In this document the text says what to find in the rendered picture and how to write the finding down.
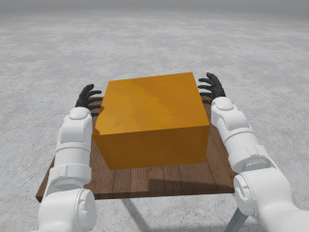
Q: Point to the left robot upper arm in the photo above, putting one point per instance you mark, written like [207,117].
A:
[72,210]

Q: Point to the robot left forearm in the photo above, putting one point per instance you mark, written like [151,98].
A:
[72,156]

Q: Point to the right robot upper arm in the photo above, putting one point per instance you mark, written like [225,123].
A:
[265,195]

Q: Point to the table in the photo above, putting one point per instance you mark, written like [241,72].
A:
[215,176]

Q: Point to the robot right forearm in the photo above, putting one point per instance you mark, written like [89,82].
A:
[244,150]

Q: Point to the carton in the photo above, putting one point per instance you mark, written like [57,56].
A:
[152,121]

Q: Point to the right robot hand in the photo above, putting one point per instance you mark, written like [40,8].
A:
[216,88]

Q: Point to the left robot hand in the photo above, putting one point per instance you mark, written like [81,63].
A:
[84,99]

